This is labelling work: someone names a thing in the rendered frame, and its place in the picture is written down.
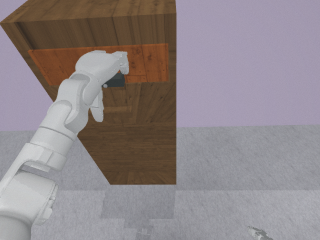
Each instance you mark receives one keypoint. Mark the left robot forearm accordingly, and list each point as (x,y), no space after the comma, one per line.
(65,118)

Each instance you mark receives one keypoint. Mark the handle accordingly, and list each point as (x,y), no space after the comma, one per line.
(114,112)
(116,81)

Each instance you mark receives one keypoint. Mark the drawer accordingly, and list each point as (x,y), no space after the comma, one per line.
(147,62)

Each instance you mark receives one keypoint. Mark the left robot upper arm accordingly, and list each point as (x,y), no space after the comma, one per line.
(27,201)

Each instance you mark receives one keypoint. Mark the left robot hand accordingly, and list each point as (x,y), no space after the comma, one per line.
(103,66)

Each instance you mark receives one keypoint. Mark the cabinet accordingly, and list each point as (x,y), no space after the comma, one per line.
(141,150)

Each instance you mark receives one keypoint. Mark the right robot hand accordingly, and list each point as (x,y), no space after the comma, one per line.
(258,234)

